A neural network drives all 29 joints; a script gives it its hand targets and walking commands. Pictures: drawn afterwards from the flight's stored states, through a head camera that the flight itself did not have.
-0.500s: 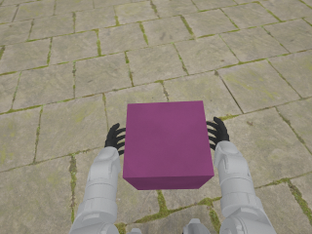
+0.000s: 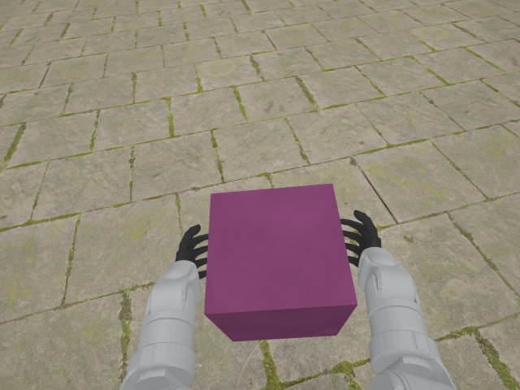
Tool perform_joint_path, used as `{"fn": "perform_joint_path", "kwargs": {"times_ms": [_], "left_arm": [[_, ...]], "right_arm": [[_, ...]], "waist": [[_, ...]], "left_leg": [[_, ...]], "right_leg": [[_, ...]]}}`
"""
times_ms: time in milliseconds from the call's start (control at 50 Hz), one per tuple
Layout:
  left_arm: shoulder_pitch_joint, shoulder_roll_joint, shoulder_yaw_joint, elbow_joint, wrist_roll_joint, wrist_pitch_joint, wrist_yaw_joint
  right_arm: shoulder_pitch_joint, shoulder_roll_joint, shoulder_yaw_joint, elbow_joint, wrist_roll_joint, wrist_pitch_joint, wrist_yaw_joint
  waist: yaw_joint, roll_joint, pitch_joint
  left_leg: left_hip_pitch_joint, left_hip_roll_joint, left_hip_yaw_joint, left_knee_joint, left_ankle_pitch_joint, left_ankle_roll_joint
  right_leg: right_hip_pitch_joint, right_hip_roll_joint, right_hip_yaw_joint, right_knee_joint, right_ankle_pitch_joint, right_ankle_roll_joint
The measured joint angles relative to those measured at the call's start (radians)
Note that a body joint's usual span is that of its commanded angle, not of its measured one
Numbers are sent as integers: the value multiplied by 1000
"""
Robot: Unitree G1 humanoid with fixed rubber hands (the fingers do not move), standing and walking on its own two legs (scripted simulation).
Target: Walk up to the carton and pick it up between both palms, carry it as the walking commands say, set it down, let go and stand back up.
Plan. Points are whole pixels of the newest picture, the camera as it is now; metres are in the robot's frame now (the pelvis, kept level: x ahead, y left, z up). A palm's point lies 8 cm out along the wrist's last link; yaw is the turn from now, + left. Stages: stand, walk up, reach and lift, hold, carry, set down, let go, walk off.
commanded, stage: reach and lift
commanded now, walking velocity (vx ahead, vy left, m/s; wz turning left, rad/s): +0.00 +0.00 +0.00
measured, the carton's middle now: (278, 269) +0.36 -0.01 -0.06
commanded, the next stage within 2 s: hold in 1.60 s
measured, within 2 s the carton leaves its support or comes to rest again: neither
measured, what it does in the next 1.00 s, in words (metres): stands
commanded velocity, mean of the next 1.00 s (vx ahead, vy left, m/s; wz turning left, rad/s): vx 0.00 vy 0.00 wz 0.00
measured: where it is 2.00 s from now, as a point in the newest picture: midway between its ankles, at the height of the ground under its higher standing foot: outside the picture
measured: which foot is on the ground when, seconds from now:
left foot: down 0.00-1.00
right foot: down 0.00-1.00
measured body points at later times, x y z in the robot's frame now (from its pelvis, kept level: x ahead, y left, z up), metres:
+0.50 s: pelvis +0.01 +0.01 +0.02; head -0.03 -0.01 +0.47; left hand +0.33 +0.14 +0.07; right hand +0.35 -0.16 +0.08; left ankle +0.00 +0.12 -0.71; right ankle +0.07 -0.12 -0.71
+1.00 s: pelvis +0.00 +0.01 +0.02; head -0.04 +0.00 +0.47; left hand +0.32 +0.15 +0.06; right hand +0.33 -0.16 +0.08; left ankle +0.00 +0.12 -0.71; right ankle +0.07 -0.12 -0.71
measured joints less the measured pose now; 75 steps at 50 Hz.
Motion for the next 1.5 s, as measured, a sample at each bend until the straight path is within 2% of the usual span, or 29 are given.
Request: {"fn": "perform_joint_path", "kwargs": {"times_ms": [260, 480, 640, 1120, 1500], "left_arm": [[18, -1, -36, -56, 1, 86, 0], [73, 1, -90, -156, 1, 194, -1], [83, 2, -101, -172, 2, 254, 0], [83, 1, -104, -173, 3, 240, 4], [96, 3, -127, -200, 3, 253, 6]], "right_arm": [[16, 0, 23, -70, 0, 77, 0], [67, 7, 72, -156, 0, 173, -4], [78, 8, 73, -168, 0, 222, -1], [78, 8, 73, -171, 0, 221, -1], [104, 20, 83, -217, 0, 227, -14]], "waist": [[-1, 3, 23], [-14, 3, 25], [-33, 3, 39], [-22, 6, 87], [-16, 5, 87]], "left_leg": [[167, 1, -3, -109, 35, 2], [293, 2, -4, -173, 47, 11], [359, 2, -5, -195, 53, 14], [363, 2, -7, -196, 61, 15], [368, 2, -8, -198, 68, 15]], "right_leg": [[163, 0, 0, -96, 25, 3], [292, 0, 0, -164, 39, 9], [364, 0, 0, -197, 51, 13], [370, 1, 0, -202, 60, 15], [375, 1, 0, -203, 66, 15]]}}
